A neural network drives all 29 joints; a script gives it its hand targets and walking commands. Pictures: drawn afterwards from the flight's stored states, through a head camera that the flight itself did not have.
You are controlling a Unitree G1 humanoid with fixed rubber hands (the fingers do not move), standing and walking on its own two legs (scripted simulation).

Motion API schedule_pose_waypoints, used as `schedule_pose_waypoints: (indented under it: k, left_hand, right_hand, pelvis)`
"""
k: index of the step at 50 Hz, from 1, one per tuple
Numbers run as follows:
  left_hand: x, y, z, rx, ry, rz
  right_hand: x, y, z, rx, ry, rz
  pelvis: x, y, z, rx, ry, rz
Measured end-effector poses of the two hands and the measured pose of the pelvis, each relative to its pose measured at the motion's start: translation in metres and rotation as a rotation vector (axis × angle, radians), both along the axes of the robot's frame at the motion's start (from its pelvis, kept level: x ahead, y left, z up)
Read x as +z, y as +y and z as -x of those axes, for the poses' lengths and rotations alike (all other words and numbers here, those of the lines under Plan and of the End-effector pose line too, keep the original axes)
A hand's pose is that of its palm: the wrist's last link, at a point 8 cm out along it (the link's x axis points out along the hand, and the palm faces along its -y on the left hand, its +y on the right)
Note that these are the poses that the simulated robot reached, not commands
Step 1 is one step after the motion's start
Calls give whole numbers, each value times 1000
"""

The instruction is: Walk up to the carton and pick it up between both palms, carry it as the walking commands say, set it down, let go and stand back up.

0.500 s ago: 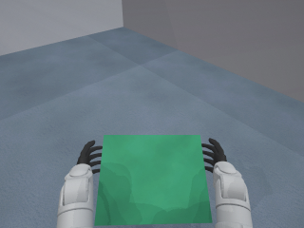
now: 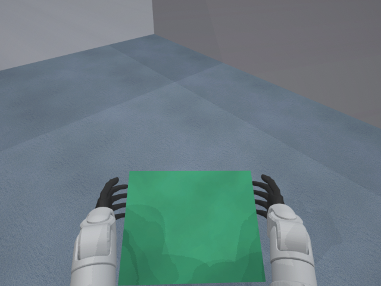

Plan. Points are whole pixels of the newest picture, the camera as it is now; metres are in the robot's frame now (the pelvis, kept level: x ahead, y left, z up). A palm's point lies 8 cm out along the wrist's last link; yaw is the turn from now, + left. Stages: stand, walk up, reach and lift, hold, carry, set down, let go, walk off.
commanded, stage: hold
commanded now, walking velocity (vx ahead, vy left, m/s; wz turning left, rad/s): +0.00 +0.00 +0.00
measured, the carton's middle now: (189, 226) +0.30 -0.01 -0.05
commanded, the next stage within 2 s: carry in 0.46 s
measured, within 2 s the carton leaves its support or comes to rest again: neither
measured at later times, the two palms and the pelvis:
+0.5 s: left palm (105, 212) +0.28 +0.17 +0.04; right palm (273, 209) +0.28 -0.18 +0.05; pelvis +0.00 +0.00 -0.01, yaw +0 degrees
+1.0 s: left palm out of the picture +0.12 +0.24 +0.04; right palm (247, 250) +0.19 -0.10 +0.06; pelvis -0.11 +0.01 -0.03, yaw +8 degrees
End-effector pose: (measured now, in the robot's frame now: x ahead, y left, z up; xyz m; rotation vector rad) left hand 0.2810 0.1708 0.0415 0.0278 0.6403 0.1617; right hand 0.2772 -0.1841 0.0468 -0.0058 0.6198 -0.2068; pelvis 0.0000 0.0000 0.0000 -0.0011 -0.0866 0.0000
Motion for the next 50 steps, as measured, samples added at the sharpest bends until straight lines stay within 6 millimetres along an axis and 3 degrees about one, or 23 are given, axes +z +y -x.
schedule_pose_waypoints:
  k: [22,31,35,39,44,50]
  left_hand:
    - [0,0,0,1,-1,0]
    - [-4,-1,2,56,-53,-28]
    - [-9,0,22,93,-31,-14]
    - [-11,7,57,165,5,20]
    - [-11,38,98,225,25,48]
    - [0,65,157,338,69,83]
  right_hand:
    - [-1,0,0,2,2,2]
    - [-6,7,3,-27,-48,31]
    - [-15,8,18,-36,-26,-6]
    - [-14,16,36,-19,11,-35]
    - [-4,49,56,22,31,-32]
    - [8,80,86,106,77,-11]
  pelvis:
    - [0,0,-2,0,3,0]
    - [-26,-4,15,8,111,-5]
    - [-36,-7,32,32,129,12]
    - [-39,-2,52,80,136,9]
    - [-42,10,77,127,153,4]
    - [-27,12,109,137,164,39]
